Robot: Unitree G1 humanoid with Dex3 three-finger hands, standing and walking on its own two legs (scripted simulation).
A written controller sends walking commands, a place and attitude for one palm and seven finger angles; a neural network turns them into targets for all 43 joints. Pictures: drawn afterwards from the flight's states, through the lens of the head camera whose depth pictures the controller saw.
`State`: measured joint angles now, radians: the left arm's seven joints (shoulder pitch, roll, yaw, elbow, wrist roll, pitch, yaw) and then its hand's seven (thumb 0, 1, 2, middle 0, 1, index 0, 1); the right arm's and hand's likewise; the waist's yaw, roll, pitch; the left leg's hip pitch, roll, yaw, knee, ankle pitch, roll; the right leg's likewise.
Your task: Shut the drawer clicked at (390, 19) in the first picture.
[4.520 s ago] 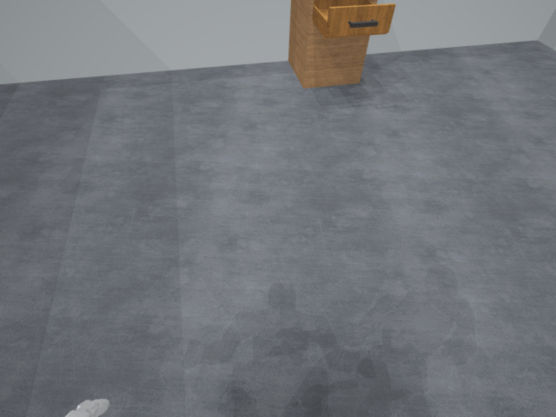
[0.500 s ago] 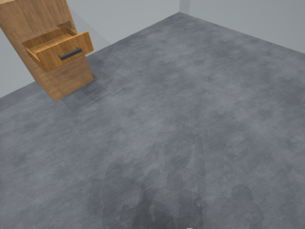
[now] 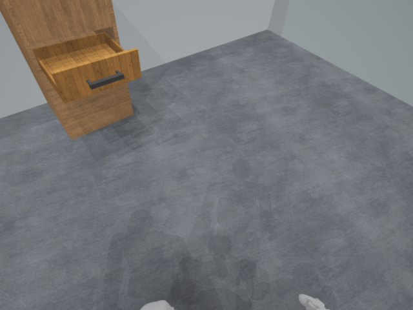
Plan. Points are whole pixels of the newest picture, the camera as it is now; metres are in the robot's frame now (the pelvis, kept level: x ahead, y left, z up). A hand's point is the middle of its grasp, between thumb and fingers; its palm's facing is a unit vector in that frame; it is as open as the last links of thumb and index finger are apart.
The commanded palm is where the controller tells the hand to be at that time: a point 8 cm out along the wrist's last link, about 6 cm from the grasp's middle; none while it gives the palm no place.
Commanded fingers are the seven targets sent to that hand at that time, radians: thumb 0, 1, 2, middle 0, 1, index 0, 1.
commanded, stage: walk to a spot facing it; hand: left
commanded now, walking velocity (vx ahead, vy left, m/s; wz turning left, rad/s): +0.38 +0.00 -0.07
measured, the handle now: (105, 78) +1.02 +0.56 -0.22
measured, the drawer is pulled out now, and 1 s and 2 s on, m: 0.27 0.27 0.27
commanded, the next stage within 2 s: turn to face it in 1.38 s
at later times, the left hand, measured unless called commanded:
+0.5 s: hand (171, 213) +0.37 +0.12 -0.15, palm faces -0.07 -0.97 -0.21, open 7.4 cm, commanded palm none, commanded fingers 0.00 0.90 0.90 -0.20 -0.30 -0.20 -0.30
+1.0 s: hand (160, 215) +0.37 +0.16 -0.18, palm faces +0.12 -0.98 -0.13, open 7.4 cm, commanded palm none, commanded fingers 0.00 0.90 0.90 -0.20 -0.30 -0.20 -0.30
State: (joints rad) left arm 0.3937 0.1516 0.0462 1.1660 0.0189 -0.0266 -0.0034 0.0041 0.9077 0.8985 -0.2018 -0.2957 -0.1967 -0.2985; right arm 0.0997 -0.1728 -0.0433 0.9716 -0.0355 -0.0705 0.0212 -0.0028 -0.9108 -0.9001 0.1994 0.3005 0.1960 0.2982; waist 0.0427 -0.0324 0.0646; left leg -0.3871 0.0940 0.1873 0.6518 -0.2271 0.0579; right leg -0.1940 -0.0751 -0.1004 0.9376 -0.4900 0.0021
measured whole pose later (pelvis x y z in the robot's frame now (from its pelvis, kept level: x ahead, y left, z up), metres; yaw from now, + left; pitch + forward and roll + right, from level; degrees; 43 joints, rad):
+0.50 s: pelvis +0.23 -0.05 +0.00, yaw -2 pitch +0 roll +1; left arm 0.08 0.17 0.06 0.99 0.03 -0.07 -0.02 0.00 0.91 0.90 -0.20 -0.30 -0.19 -0.30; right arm 0.44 -0.12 -0.03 1.17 -0.02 -0.02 0.01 0.00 -0.91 -0.90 0.20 0.30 0.20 0.30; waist -0.05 0.02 0.08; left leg -0.14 0.11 0.14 0.87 -0.51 -0.02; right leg -0.41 -0.06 -0.15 0.64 -0.21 -0.05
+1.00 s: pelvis +0.45 -0.01 +0.00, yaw +1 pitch -1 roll -2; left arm 0.39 0.17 0.04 1.16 0.01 -0.02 0.00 0.00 0.91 0.90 -0.20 -0.30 -0.20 -0.30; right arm 0.10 -0.19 -0.04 0.96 -0.03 -0.07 0.02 0.00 -0.92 -0.90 0.20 0.30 0.20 0.30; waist 0.04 -0.03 0.08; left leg -0.38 0.07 0.17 0.65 -0.25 0.07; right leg -0.22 -0.08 -0.10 1.01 -0.48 0.00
